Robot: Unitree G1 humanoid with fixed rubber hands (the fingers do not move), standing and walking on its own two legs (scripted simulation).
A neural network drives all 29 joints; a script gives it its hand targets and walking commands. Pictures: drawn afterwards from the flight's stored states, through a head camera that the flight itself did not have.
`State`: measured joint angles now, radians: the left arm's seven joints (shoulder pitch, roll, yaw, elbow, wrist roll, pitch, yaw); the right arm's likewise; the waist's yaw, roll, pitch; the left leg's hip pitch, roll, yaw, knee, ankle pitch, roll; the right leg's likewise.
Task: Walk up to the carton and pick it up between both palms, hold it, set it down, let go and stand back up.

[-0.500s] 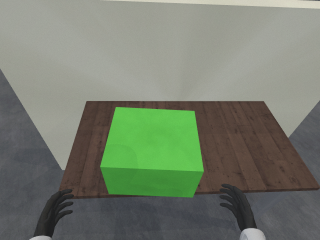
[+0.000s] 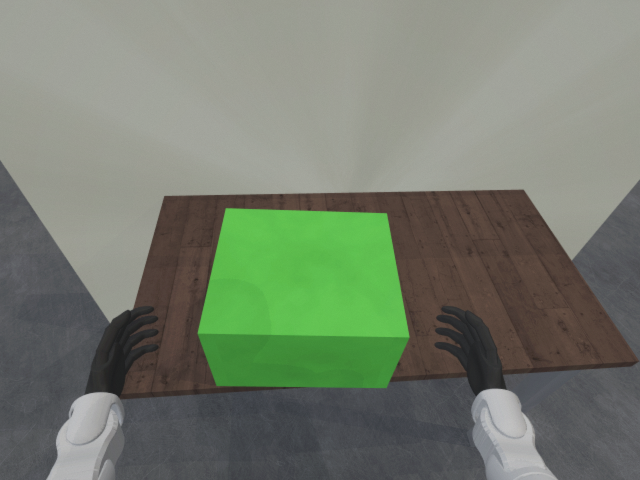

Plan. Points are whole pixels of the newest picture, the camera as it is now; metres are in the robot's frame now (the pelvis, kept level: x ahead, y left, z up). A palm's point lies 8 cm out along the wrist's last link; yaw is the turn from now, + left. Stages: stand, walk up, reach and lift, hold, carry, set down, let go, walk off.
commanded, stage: reach and lift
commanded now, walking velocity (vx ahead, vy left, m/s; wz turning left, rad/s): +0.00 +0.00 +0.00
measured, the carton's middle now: (304, 296) +0.41 +0.03 -0.05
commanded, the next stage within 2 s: none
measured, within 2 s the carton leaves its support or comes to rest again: neither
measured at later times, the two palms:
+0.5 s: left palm (117, 304) +0.33 +0.27 +0.04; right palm (479, 305) +0.34 -0.21 +0.04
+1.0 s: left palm (124, 246) +0.39 +0.27 +0.08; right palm (484, 240) +0.41 -0.21 +0.10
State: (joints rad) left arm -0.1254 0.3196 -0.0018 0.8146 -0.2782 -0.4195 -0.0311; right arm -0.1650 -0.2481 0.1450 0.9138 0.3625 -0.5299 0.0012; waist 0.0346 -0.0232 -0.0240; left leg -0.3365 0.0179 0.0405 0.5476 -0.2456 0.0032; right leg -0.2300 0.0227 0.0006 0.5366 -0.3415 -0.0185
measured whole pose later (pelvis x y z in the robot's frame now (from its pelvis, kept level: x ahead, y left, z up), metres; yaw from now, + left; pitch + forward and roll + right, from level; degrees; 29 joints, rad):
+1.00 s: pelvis -0.01 +0.00 +0.00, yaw -1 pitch +12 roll -1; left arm -0.79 0.41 -0.05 1.13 -0.33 -0.12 -0.05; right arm -0.80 -0.40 0.22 1.12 0.52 -0.13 -0.01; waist 0.05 -0.03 -0.13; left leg -0.52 0.04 0.03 0.47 -0.16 0.00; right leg -0.41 0.04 0.00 0.46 -0.25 -0.02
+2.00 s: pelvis -0.03 +0.00 -0.04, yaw -2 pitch +29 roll -1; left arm -0.95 0.36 -0.05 1.47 -0.32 -0.45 -0.04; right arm -0.96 -0.33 0.25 1.39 0.52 -0.41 0.00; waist 0.05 -0.02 -0.27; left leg -1.03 0.04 0.03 0.77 -0.24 0.00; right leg -0.94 0.04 -0.02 0.78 -0.34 -0.02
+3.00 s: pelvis -0.03 +0.01 -0.04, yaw -1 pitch +27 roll -2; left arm -0.98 0.23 0.02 1.51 -0.19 -0.49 0.05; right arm -1.02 -0.19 0.04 1.49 0.31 -0.41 -0.07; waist 0.02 -0.03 -0.26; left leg -1.00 0.04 0.01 0.77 -0.24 0.01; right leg -0.90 0.03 -0.05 0.76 -0.34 -0.02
